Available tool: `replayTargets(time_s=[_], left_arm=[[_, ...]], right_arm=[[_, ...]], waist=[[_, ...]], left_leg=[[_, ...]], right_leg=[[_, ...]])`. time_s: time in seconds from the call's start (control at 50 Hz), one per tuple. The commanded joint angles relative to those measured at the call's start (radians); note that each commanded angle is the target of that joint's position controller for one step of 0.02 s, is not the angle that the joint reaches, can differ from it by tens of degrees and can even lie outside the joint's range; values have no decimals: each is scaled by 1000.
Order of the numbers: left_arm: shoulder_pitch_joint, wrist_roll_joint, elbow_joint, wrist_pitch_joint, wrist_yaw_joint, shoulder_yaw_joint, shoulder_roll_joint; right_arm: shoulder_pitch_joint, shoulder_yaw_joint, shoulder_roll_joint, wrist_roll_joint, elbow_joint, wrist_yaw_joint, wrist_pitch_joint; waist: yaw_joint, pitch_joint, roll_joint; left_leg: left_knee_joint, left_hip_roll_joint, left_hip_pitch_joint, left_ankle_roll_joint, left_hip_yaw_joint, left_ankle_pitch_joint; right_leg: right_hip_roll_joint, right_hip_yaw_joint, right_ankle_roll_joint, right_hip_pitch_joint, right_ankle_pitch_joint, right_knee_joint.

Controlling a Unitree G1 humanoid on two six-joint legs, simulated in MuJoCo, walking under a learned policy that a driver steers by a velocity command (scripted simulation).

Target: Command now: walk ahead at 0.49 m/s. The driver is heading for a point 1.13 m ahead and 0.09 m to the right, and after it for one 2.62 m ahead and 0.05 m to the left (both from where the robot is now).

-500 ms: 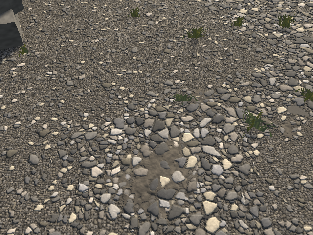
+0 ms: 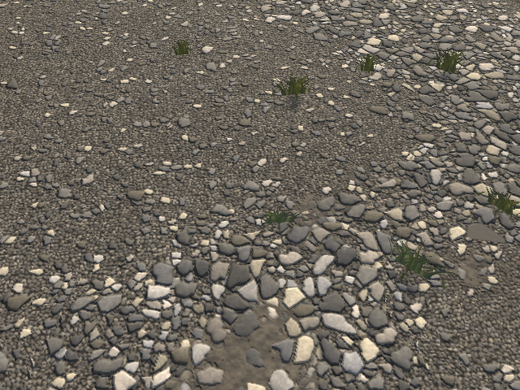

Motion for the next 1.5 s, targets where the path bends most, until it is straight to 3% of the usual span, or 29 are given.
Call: replayTargets(time_s=[0.02, 0.2, 0.24, 0.28, 0.3, 0.32, 0.34, 0.36, 0.4, 0.44, 0.64, 0.76, 0.8, 0.84, 0.86, 0.88, 0.9, 0.92, 0.96, 1.0, 1.08, 1.3, 1.36, 1.4, 1.42, 1.44, 1.46, 1.48, 1.5], left_arm=[[33, 12, -43, 5, 6, 11, 42], [-250, -11, -133, -15, -34, 3, 43], [-228, -11, -139, -24, -45, 10, 65], [-49, -8, -90, -30, -43, 40, 117], [154, -2, -39, -32, -36, 68, 188], [293, 14, -12, -24, -33, 97, 303], [312, 12, -6, -22, -37, 76, 228], [220, 7, -21, -24, -38, 54, 165], [54, 7, -56, -20, -44, 30, 96], [21, 16, -48, -24, -52, 22, 66], [186, 5, 39, -13, -14, 36, 129], [252, -5, 90, 10, -3, 46, 142], [230, -6, 89, 19, 0, 52, 156], [191, -1, 79, 29, -1, 49, 150], [189, 11, 59, 29, -1, 34, 122], [309, 15, 47, 7, -14, -4, -7], [291, -6, 65, -22, -21, 4, 40], [195, -32, 35, -38, -24, 25, 121], [83, -20, 8, -36, -10, 33, 122], [123, -6, 17, -6, -3, 39, 82], [58, 5, -11, 18, 3, 42, 64], [-285, -9, -121, -2, -41, 23, 41], [-262, -11, -131, -12, -55, 30, 69], [-67, -5, -75, -16, -51, 61, 125], [124, 2, -23, -15, -43, 86, 186], [263, 18, 5, -9, -37, 112, 289], [272, 9, 9, -6, -40, 89, 225], [188, 3, -3, -7, -39, 69, 167], [96, 3, -26, -6, -37, 57, 133]], right_arm=[[-42, -22, -135, 2, -57, -19, -17], [111, -31, -170, 26, -5, -34, 16], [102, -37, -182, 27, -4, -37, 27], [65, -34, -178, 22, -14, -37, 38], [52, -18, -140, 8, -35, -37, 37], [147, 17, -27, 4, -54, -28, 16], [151, 14, -58, 20, -40, -24, -11], [63, -13, -156, 46, -64, -20, -25], [-36, -19, -149, 34, -86, -29, -20], [-10, -24, -110, 22, -79, -35, 9], [-291, -21, -64, 15, -170, -26, 21], [-418, -16, -76, 26, -228, 5, 6], [-378, -25, -99, 26, -224, 12, 0], [-159, -61, -160, 24, -159, 6, -2], [33, -85, -227, 15, -112, -4, -1], [143, -107, -324, 1, -89, -8, 5], [139, -83, -243, 12, -87, -6, 8], [45, -67, -192, 19, -101, -8, 5], [-108, -45, -122, 8, -132, -4, 3], [-136, -34, -89, -5, -123, 2, -3], [-69, -48, -145, -1, -85, -15, -9], [105, -52, -169, 20, -3, -41, 26], [91, -61, -185, 24, 4, -46, 39], [43, -60, -186, 25, -7, -47, 47], [35, -47, -156, 15, -24, -46, 47], [143, -13, -47, 8, -38, -36, 29], [136, -12, -58, 18, -24, -30, 2], [46, -38, -151, 46, -49, -25, -14], [-24, -39, -160, 53, -69, -27, -19]], waist=[[47, 55, 73], [-50, 80, 94], [-23, 67, 108], [78, -31, 110], [156, -173, 59], [147, -319, -186], [151, -381, -219], [132, -232, -146], [73, -81, -21], [21, -36, -45], [75, 53, -19], [96, 97, -23], [62, 66, -40], [-52, -66, -45], [-120, -204, 20], [-76, -351, 276], [-89, -410, 284], [-76, -242, 226], [-13, -77, 85], [42, -43, 119], [48, 11, 90], [-54, 91, 95], [-17, 69, 119], [93, -48, 126], [165, -180, 85], [148, -341, -142], [151, -408, -204], [141, -262, -145], [114, -158, -79]], left_leg=[[-201, 285, -101, 173, -217, 60], [-109, 327, 139, 111, -183, 51], [-54, 351, 183, 96, -196, 98], [152, 299, 165, 60, -148, 371], [419, 239, 26, 25, -91, 350], [828, 74, -398, -57, -8, -13], [997, 50, -549, -48, -157, -424], [1061, 114, -633, -25, -181, -367], [966, 204, -575, -25, -135, -196], [878, 238, -464, -36, -131, -119], [401, 206, -525, -74, -78, 235], [261, 182, -546, -36, -75, 139], [236, 155, -447, -11, -52, 67], [214, 85, -126, 30, 5, 56], [247, 204, 188, 85, -128, 80], [170, 458, 574, 252, -600, -54], [29, 498, 598, 275, -817, -147], [17, 463, 464, 217, -668, -152], [-38, 381, 151, 157, -423, -11], [-100, 328, 9, 135, -318, 44], [-162, 319, -21, 157, -230, 149], [-117, 335, 202, 104, -143, 155], [-38, 367, 264, 82, -149, 292], [179, 313, 229, 47, -98, 588], [423, 259, 73, 13, -57, 504], [838, 98, -349, -64, -6, 85], [1007, 46, -503, -61, -150, -439], [1078, 113, -594, -40, -179, -400], [1048, 169, -591, -29, -146, -306]], right_leg=[[-43, 4, 27, -23, 156, -149], [31, -43, 16, 8, 219, -575], [47, -51, -12, 64, 140, -617], [103, -97, -53, 315, 104, -662], [18, -2, -109, 606, 130, -635], [-232, 420, -262, 1015, 28, -687], [-290, 683, -301, 1059, -58, -825], [-257, 550, -245, 935, -67, -834], [-171, 302, -194, 658, 70, -893], [-107, 184, -171, 514, 143, -957], [-68, 9, -157, 554, 265, -1025], [-140, 19, -145, 730, 287, -952], [-148, 14, -127, 753, 419, -889], [-83, -39, -92, 703, 705, -639], [-27, -79, -57, 513, 546, -362], [158, -92, 19, 92, -11, 45], [172, 57, 11, -43, -347, 210], [108, 62, -9, -129, -300, 253], [12, 15, -15, -61, -135, 137], [-25, 20, -14, 54, -68, 49], [-38, 4, 17, -16, 57, -103], [30, -49, 12, -59, 257, -576], [56, -63, -26, 21, 151, -621], [122, -118, -69, 315, 142, -655], [48, -37, -118, 615, 175, -618], [-217, 398, -273, 1036, 54, -656], [-286, 675, -311, 1085, -25, -809], [-249, 545, -254, 967, -64, -823], [-211, 403, -219, 809, -15, -846]])
Keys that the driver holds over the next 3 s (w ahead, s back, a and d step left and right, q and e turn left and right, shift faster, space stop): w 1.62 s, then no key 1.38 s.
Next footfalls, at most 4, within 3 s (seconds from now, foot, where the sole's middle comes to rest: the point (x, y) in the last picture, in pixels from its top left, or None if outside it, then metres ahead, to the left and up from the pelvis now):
0.30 right None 0.33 -0.17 -0.78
0.86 left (235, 345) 0.64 0.07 -0.78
1.42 right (310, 249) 0.95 -0.16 -0.78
1.90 left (237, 195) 1.18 0.07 -0.78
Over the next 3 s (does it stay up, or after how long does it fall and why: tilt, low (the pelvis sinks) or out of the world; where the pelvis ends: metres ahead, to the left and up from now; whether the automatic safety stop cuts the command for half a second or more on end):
stays up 1.11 -0.06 -0.01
